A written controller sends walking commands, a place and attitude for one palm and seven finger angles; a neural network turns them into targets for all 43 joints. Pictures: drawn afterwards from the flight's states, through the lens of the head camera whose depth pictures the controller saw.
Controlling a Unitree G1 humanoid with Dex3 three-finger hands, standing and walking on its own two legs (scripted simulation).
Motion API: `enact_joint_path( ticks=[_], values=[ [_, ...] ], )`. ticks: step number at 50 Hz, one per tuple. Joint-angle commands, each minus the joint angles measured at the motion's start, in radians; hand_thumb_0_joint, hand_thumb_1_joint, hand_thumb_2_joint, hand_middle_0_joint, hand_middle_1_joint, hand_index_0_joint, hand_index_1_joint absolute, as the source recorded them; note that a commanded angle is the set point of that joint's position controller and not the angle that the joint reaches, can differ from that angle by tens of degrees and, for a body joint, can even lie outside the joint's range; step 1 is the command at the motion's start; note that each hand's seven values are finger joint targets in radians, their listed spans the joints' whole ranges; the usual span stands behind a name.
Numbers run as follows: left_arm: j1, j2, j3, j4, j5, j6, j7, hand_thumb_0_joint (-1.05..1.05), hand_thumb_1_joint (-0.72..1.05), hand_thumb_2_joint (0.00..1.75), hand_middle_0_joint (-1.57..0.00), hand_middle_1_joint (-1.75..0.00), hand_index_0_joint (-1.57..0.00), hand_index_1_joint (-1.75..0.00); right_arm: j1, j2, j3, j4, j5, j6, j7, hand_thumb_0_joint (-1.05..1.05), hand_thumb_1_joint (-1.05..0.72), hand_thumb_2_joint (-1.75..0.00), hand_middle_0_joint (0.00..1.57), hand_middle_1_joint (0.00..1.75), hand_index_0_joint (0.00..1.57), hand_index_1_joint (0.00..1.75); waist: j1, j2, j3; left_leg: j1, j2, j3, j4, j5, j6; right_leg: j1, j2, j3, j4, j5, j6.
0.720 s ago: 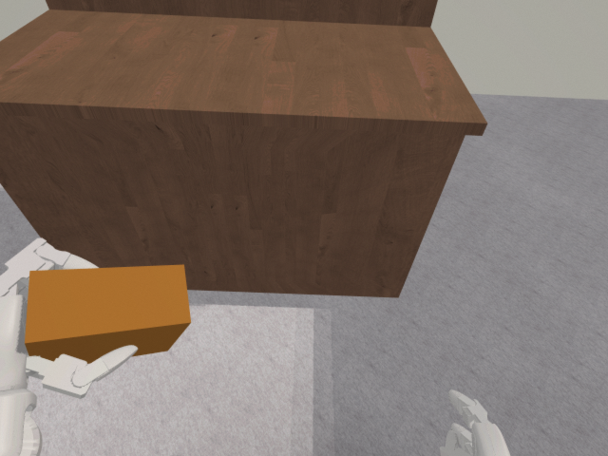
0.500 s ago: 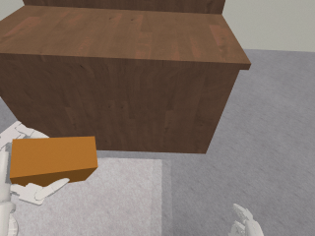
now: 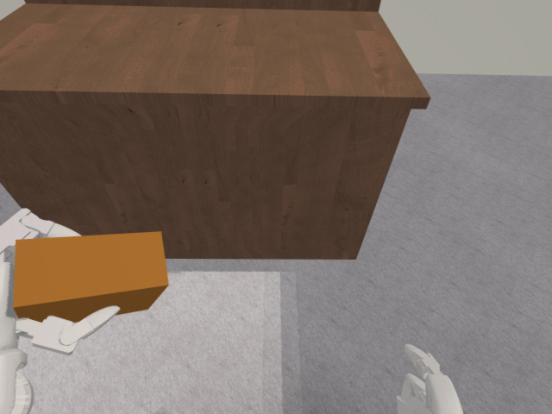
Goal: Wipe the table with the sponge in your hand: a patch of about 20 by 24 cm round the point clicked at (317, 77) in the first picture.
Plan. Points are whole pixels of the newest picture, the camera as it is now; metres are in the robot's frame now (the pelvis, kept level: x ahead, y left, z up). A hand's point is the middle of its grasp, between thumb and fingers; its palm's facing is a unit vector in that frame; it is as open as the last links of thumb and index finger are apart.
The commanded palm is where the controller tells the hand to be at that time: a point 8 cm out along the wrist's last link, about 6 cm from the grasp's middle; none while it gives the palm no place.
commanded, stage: turn to face it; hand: left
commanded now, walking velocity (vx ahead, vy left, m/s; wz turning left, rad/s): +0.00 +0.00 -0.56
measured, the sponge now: (115, 278) +0.23 +0.21 +0.14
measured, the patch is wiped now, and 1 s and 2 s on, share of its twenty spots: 0.00 0.00 0.00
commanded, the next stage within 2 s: take the last steps up to it in 0.68 s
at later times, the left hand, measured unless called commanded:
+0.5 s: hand (126, 258) +0.24 +0.20 +0.15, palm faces +0.29 -0.84 -0.47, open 10.3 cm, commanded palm +0.20 +0.24 +0.18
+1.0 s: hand (169, 259) +0.24 +0.15 +0.17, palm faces +0.17 -0.88 -0.44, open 10.3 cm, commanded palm +0.21 +0.20 +0.18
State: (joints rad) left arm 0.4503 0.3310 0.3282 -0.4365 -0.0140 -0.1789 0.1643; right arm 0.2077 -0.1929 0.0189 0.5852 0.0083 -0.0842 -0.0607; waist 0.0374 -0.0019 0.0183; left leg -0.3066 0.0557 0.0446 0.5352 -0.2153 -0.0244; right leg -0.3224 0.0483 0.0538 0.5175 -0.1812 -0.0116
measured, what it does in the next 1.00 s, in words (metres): steps on the spot, turning right: left foot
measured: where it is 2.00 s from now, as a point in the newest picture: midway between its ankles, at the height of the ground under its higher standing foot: outside the picture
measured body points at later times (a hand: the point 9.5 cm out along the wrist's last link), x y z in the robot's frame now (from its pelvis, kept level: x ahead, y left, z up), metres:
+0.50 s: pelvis +0.00 -0.01 -0.02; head +0.02 -0.03 +0.43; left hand +0.22 +0.24 +0.18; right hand +0.12 -0.26 -0.11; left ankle +0.04 +0.13 -0.73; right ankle +0.03 -0.11 -0.72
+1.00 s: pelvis -0.02 -0.03 +0.00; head -0.03 -0.03 +0.45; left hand +0.22 +0.19 +0.19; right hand +0.05 -0.31 -0.08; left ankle -0.03 +0.11 -0.73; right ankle -0.01 -0.10 -0.71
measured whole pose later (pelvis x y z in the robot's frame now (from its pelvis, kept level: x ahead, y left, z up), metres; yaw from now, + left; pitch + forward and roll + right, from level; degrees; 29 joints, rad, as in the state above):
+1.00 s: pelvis -0.02 -0.03 +0.00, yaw -16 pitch +1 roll +1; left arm 0.54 0.38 0.35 -0.48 0.00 -0.22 0.16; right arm 0.26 -0.22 -0.01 0.60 0.01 -0.05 -0.06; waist -0.02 -0.03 -0.05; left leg -0.17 0.03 0.05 0.48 -0.32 -0.01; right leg -0.43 0.07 -0.01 0.76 -0.38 -0.02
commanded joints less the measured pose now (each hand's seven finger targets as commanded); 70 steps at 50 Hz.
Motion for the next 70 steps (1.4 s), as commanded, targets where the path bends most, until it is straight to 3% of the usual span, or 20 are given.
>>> enact_joint_path(
  ticks=[1,12,21,26,27,29,30,35,39,43,46,47,49,56,57,58,59,60,64,70],
  values=[
    [-0.113,0.149,0.094,-0.242,-0.010,-0.066,0.012,0.00,0.10,1.30,-1.20,-1.60,-1.20,-1.60,-0.088,-0.131,-0.055,-0.171,0.000,-0.045,-0.005,0.00,-0.90,-0.90,0.20,0.30,0.20,0.30,-0.016,0.091,-0.094,-0.021,0.124,-0.072,-0.119,-0.153,0.043,-0.013,-0.051,0.090,0.016,-0.058,0.002],
    [-0.031,0.201,0.169,-0.309,-0.025,-0.082,0.015,0.00,0.10,1.30,-1.20,-1.60,-1.20,-1.60,-0.073,-0.101,-0.060,-0.180,-0.009,-0.013,0.018,0.00,-0.90,-0.90,0.20,0.30,0.20,0.30,-0.030,-0.072,-0.157,0.065,0.026,0.011,0.087,-0.158,0.005,-0.106,-0.179,0.351,-0.097,-0.007,-0.076],
    [0.029,0.177,0.165,-0.266,-0.030,-0.083,-0.004,0.00,0.10,1.30,-1.20,-1.60,-1.20,-1.60,-0.076,-0.123,-0.063,-0.184,0.007,-0.023,-0.001,0.00,-0.90,-0.90,0.20,0.30,0.20,0.30,-0.010,0.239,-0.130,0.017,0.329,-0.140,-0.161,0.029,0.145,-0.127,-0.014,-0.002,0.376,-0.277,0.041],
    [-0.111,0.141,0.086,-0.280,-0.015,-0.080,-0.009,0.00,0.10,1.30,-1.20,-1.60,-1.20,-1.60,-0.037,-0.142,-0.065,-0.158,0.006,-0.070,0.019,0.00,-0.90,-0.90,0.20,0.30,0.20,0.30,-0.027,0.177,-0.096,0.009,0.258,0.035,0.033,0.152,0.070,0.009,-0.044,-0.092,0.145,-0.135,0.044],
    [-0.152,0.154,0.084,-0.282,-0.008,-0.080,-0.007,0.00,0.10,1.30,-1.20,-1.60,-1.20,-1.60,-0.044,-0.140,-0.065,-0.160,0.007,-0.074,0.022,0.00,-0.90,-0.90,0.20,0.30,0.20,0.30,-0.028,0.096,-0.070,-0.019,0.200,0.057,0.127,0.051,0.040,0.025,-0.075,-0.028,0.027,-0.010,0.020],
    [-0.178,0.216,0.120,-0.251,-0.004,-0.064,0.006,0.00,0.10,1.30,-1.20,-1.60,-1.20,-1.60,-0.079,-0.118,-0.063,-0.175,0.000,-0.073,0.016,0.00,-0.90,-0.90,0.20,0.30,0.20,0.30,-0.035,-0.261,-0.079,-0.174,-0.019,0.061,0.467,-0.370,-0.030,-0.002,-0.338,0.445,-0.169,0.275,-0.124],
    [-0.148,0.228,0.134,-0.251,-0.013,-0.055,0.009,0.00,0.10,1.30,-1.20,-1.60,-1.20,-1.60,-0.087,-0.126,-0.076,-0.169,0.002,-0.070,0.015,0.00,-0.90,-0.90,0.20,0.30,0.20,0.30,-0.024,-0.244,-0.074,-0.166,-0.017,-0.030,0.607,-0.350,-0.026,-0.022,-0.359,0.518,-0.234,0.176,-0.137],
    [0.057,0.244,0.213,-0.258,-0.027,-0.104,0.003,0.00,0.10,1.30,-1.20,-1.60,-1.20,-1.60,-0.087,-0.076,-0.039,-0.149,-0.011,-0.008,0.021,0.00,-0.90,-0.90,0.20,0.30,0.20,0.30,-0.033,-0.071,-0.199,-0.185,-0.011,-0.050,0.489,-0.214,-0.034,0.168,-0.255,0.266,-0.122,0.289,-0.141],
    [0.066,0.214,0.195,-0.273,-0.033,-0.115,0.004,0.00,0.10,1.30,-1.20,-1.60,-1.20,-1.60,-0.106,-0.085,-0.040,-0.171,-0.011,-0.008,0.016,0.00,-0.90,-0.90,0.20,0.30,0.20,0.30,-0.018,-0.109,-0.224,-0.096,-0.033,-0.018,0.206,-0.261,-0.007,0.220,-0.254,0.283,-0.148,0.260,-0.147],
    [0.050,0.201,0.150,-0.265,-0.015,-0.097,0.016,0.00,0.10,1.30,-1.20,-1.60,-1.20,-1.60,-0.047,-0.113,-0.046,-0.156,-0.007,-0.007,0.010,0.00,-0.90,-0.90,0.20,0.30,0.20,0.30,-0.046,-0.080,-0.248,0.136,-0.044,0.031,-0.141,-0.158,0.040,0.144,-0.191,0.239,-0.186,-0.149,-0.081],
    [0.029,0.184,0.126,-0.287,-0.004,-0.105,0.019,0.00,0.10,1.30,-1.20,-1.60,-1.20,-1.60,-0.065,-0.154,-0.058,-0.168,-0.004,-0.014,-0.005,0.00,-0.90,-0.90,0.20,0.30,0.20,0.30,-0.040,0.241,-0.139,0.264,0.250,-0.329,-0.300,-0.235,0.173,-0.153,-0.008,0.014,0.128,-0.264,-0.005],
    [0.020,0.194,0.129,-0.276,0.005,-0.100,0.023,0.00,0.10,1.30,-1.20,-1.60,-1.20,-1.60,-0.062,-0.144,-0.061,-0.162,0.001,-0.020,-0.005,0.00,-0.90,-0.90,0.20,0.30,0.20,0.30,-0.050,0.232,-0.110,0.237,0.295,-0.339,-0.303,-0.165,0.208,-0.211,0.006,-0.067,0.297,-0.290,0.010],
    [-0.037,0.211,0.129,-0.264,0.018,-0.094,0.012,0.00,0.10,1.30,-1.20,-1.60,-1.20,-1.60,-0.061,-0.123,-0.054,-0.131,-0.008,-0.035,-0.008,0.00,-0.90,-0.90,0.20,0.30,0.20,0.30,-0.056,0.276,-0.026,0.087,0.273,-0.311,-0.316,-0.314,0.231,-0.227,-0.034,-0.078,0.444,-0.267,0.010],
    [-0.204,0.168,0.052,-0.181,0.024,-0.082,0.004,0.00,0.10,1.30,-1.20,-1.60,-1.20,-1.60,-0.057,-0.151,-0.053,-0.077,-0.014,-0.071,-0.017,0.00,-0.90,-0.90,0.20,0.30,0.20,0.30,-0.047,0.230,0.027,0.035,0.165,-0.062,-0.099,0.054,0.140,0.069,-0.026,-0.230,0.015,-0.184,0.021],
    [-0.227,0.176,0.058,-0.180,0.026,-0.084,0.004,0.00,0.10,1.30,-1.20,-1.60,-1.20,-1.60,-0.065,-0.147,-0.053,-0.077,-0.013,-0.071,-0.016,0.00,-0.90,-0.90,0.20,0.30,0.20,0.30,-0.037,0.177,-0.009,-0.027,0.141,-0.031,0.022,0.070,0.126,0.201,-0.045,-0.202,-0.061,-0.124,0.005],
    [-0.226,0.199,0.075,-0.166,0.032,-0.087,0.005,0.00,0.10,1.30,-1.20,-1.60,-1.20,-1.60,-0.069,-0.132,-0.059,-0.073,-0.009,-0.069,-0.012,0.00,-0.90,-0.90,0.20,0.30,0.20,0.30,-0.031,0.019,-0.049,-0.141,0.078,0.037,0.257,0.021,0.097,0.318,-0.167,-0.013,-0.107,-0.114,-0.055],
    [-0.198,0.231,0.093,-0.141,0.029,-0.085,0.006,0.00,0.10,1.30,-1.20,-1.60,-1.20,-1.60,-0.079,-0.115,-0.062,-0.090,-0.005,-0.069,-0.008,0.00,-0.90,-0.90,0.20,0.30,0.20,0.30,-0.031,-0.237,-0.082,-0.339,-0.045,0.072,0.537,-0.243,0.051,0.400,-0.398,0.406,-0.195,-0.036,-0.165],
    [-0.216,0.240,0.118,-0.169,0.011,-0.095,0.006,0.00,0.10,1.30,-1.20,-1.60,-1.20,-1.60,-0.099,-0.133,-0.069,-0.095,-0.010,-0.067,-0.003,0.00,-0.90,-0.90,0.20,0.30,0.20,0.30,-0.029,-0.222,-0.073,-0.362,-0.034,-0.053,0.685,-0.290,0.037,0.321,-0.476,0.496,-0.273,-0.120,-0.183],
    [-0.019,0.275,0.207,-0.208,0.000,-0.141,-0.021,0.00,0.10,1.30,-1.20,-1.60,-1.20,-1.60,-0.095,-0.106,-0.058,-0.083,-0.013,-0.020,0.017,0.00,-0.90,-0.90,0.20,0.30,0.20,0.30,-0.038,-0.005,-0.038,-0.307,0.044,-0.087,0.673,-0.108,0.006,0.142,-0.384,0.226,-0.265,-0.084,-0.164],
    [0.049,0.231,0.199,-0.215,-0.010,-0.165,-0.002,0.00,0.10,1.30,-1.20,-1.60,-1.20,-1.60,-0.074,-0.097,-0.065,-0.108,-0.015,-0.028,0.015,0.00,-0.90,-0.90,0.20,0.30,0.20,0.30,-0.042,-0.063,-0.130,-0.269,0.043,0.013,0.329,-0.041,0.008,0.292,-0.351,0.075,-0.199,0.256,-0.147]
  ],
)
